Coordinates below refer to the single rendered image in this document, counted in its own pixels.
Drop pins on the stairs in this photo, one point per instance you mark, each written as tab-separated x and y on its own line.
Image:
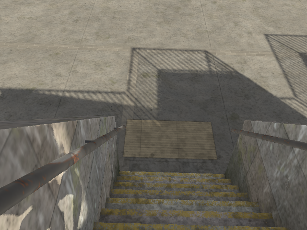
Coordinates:
180	201

